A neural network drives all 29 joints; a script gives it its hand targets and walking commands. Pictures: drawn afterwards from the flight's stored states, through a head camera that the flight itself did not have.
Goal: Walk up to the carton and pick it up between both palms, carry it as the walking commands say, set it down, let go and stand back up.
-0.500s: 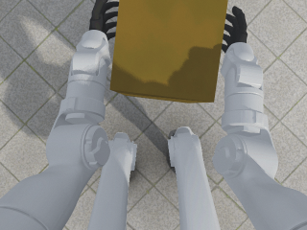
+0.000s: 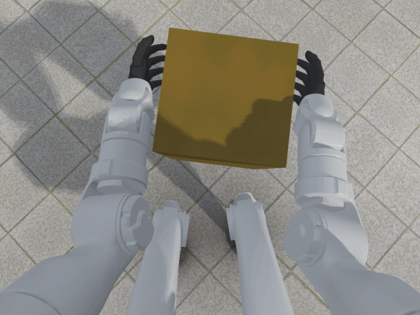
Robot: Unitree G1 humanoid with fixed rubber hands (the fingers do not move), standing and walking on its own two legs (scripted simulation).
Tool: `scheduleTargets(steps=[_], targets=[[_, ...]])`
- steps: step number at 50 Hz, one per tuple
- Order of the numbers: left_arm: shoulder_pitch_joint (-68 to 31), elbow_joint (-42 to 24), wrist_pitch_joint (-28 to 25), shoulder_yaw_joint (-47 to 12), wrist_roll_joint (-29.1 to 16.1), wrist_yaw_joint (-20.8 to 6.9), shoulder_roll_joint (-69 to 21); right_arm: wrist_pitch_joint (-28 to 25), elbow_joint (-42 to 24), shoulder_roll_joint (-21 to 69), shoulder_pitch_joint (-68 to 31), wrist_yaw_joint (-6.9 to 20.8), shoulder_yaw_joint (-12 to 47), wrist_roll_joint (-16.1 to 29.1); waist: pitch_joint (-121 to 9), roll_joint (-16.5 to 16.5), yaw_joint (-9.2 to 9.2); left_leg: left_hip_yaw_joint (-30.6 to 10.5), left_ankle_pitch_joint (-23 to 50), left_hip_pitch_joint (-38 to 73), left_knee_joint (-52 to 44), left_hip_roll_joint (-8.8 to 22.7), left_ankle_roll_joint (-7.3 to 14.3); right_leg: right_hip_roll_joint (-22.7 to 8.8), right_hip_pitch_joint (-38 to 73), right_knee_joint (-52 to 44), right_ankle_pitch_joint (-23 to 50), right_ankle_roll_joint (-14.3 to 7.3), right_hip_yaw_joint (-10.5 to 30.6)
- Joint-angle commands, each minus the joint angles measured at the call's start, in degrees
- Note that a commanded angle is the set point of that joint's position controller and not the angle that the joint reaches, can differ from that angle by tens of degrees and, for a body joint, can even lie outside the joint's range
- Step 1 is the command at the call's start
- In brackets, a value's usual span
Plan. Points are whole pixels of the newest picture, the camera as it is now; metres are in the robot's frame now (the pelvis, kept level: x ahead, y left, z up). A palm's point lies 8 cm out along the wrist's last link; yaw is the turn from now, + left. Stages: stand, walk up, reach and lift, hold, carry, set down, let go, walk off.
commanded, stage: reach and lift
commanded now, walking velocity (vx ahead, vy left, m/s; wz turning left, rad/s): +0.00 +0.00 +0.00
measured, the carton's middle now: (221, 114) +0.46 -0.05 -0.14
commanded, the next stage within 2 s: none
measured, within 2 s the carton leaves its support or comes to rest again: neither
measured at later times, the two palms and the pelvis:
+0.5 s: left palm (126, 73) +0.48 +0.10 +0.02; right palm (328, 92) +0.44 -0.20 +0.01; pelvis +0.02 +0.00 +0.06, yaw -1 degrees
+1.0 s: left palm (100, 65) +0.46 +0.10 +0.09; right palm (355, 88) +0.42 -0.19 +0.08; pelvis +0.04 +0.00 +0.13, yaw -1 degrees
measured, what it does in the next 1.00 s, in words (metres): rises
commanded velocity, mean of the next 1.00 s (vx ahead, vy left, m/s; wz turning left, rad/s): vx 0.00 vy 0.00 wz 0.00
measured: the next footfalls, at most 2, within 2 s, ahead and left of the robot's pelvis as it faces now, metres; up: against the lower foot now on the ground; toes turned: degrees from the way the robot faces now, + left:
none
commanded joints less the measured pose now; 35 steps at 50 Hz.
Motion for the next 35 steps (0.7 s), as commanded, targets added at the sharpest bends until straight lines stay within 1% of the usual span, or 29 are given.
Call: scheduleTargets(steps=[1,19,35], targets=[[-35.43,2.47,-0.82,-27.57,-8.62,-14.01,-59.75,-1.71,1.13,59.78,-39.44,17.07,32.51,10.96,-58.5,-0.93,-1.65,8.79,11.94,22.66,-12.07,-3.7,1.39,4.01,44.8,-7.57,15.61,-1.09,-11.66],[-26.98,0.73,-1.94,-30.26,-8.56,-14.1,-62.2,-2.95,0.07,62.32,-30.48,16.71,35.28,10.57,-54.27,-1.19,-0.96,7.14,14.39,31.85,-20.29,-3.25,1.42,4.1,53.11,-15.6,17.42,-1.42,-10.22],[-17.85,-0.66,-2.88,-32.46,-8.05,-14.77,-63.48,-4.24,-1.38,64.0,-21.15,16.39,37.89,9.97,-48.99,-1.74,-0.32,5.55,18.16,40.73,-28.6,-2.57,1.71,3.56,62.51,-24.07,21.1,-1.79,-8.55]])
